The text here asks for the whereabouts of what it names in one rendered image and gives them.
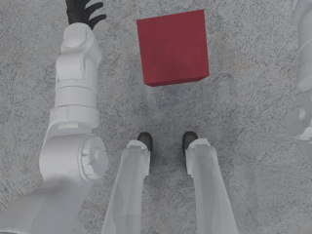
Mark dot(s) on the robot left shin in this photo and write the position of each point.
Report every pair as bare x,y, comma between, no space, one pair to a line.
135,143

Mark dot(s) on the right robot upper arm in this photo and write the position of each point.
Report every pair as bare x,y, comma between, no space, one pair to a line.
299,121

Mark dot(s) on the left robot forearm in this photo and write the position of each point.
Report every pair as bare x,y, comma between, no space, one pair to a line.
76,87

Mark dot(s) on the right robot forearm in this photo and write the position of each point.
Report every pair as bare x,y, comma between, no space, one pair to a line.
302,16

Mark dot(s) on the carton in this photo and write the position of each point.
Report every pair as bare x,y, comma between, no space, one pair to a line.
173,48

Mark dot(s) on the robot left foot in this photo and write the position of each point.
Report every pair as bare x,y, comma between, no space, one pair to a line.
146,138

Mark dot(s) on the left robot hand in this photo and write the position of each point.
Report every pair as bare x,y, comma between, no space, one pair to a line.
76,12

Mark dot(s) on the left robot upper arm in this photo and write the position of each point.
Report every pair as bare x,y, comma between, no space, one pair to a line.
69,166

